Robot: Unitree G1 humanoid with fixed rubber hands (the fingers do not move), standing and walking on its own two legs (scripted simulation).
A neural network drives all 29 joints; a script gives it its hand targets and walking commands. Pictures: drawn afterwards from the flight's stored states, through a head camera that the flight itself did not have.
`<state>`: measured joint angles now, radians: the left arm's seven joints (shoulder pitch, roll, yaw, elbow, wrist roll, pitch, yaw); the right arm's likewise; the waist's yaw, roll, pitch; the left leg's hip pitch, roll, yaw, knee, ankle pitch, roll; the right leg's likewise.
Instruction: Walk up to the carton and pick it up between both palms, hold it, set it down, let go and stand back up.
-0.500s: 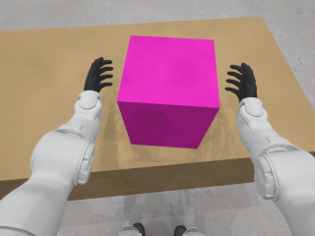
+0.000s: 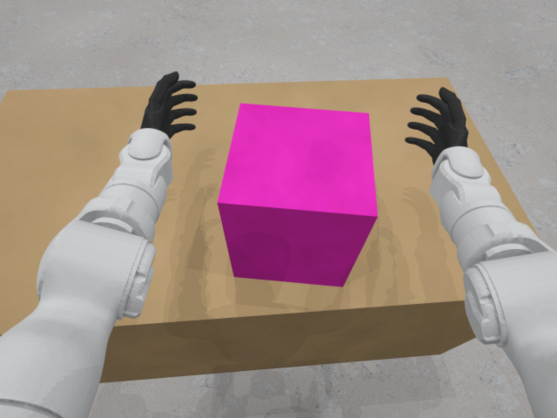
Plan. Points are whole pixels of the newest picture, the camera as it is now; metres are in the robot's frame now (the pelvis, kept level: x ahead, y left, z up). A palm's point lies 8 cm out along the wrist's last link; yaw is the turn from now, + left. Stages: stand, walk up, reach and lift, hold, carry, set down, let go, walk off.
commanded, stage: set down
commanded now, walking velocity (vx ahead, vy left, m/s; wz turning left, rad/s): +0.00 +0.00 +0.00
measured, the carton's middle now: (295, 202) +0.48 -0.02 -0.03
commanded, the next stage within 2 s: none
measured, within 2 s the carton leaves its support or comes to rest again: neither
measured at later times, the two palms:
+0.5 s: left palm (146, 138) +0.46 +0.19 +0.14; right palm (464, 145) +0.44 -0.22 +0.15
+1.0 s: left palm (150, 203) +0.40 +0.19 +0.08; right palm (448, 217) +0.38 -0.21 +0.08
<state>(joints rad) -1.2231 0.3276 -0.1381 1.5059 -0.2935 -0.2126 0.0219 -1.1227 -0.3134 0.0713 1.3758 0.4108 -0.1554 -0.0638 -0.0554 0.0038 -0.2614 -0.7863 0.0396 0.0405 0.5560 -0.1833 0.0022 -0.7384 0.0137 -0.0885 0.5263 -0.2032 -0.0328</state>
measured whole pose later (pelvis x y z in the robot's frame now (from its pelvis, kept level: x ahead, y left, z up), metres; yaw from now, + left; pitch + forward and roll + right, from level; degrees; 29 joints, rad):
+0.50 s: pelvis +0.00 +0.00 +0.02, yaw -2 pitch +14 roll -1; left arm -1.06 0.31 -0.02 1.29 -0.20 -0.05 0.01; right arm -1.02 -0.35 0.14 1.26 0.45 -0.04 -0.05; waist -0.01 -0.02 -0.17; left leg -0.53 0.05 0.06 0.44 -0.16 0.00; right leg -0.48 0.03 -0.05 0.38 -0.15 -0.03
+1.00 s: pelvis +0.00 +0.00 +0.02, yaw -1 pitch +9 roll -1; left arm -0.75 0.25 0.02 1.19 -0.17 -0.22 0.00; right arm -0.69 -0.24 0.10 1.11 0.39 -0.19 -0.10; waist -0.02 -0.03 -0.14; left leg -0.46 0.04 0.04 0.47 -0.18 0.00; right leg -0.42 0.03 -0.05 0.45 -0.19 -0.03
